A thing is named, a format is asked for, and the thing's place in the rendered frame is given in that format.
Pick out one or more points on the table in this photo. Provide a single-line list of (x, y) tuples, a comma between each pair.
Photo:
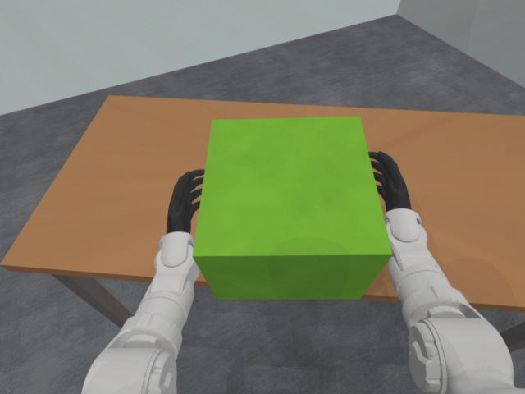
[(106, 211)]

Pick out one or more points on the carton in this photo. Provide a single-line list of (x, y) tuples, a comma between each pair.
[(289, 210)]

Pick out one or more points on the right robot forearm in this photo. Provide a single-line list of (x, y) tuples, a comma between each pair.
[(419, 282)]

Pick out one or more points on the left robot upper arm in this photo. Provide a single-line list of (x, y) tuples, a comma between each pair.
[(133, 371)]

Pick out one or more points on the right robot upper arm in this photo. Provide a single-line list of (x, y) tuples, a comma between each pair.
[(459, 356)]

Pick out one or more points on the left robot forearm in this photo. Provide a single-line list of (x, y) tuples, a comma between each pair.
[(162, 313)]

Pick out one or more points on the robot right hand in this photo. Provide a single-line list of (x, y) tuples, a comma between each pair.
[(393, 190)]

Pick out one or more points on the robot left hand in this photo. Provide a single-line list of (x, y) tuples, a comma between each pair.
[(181, 209)]

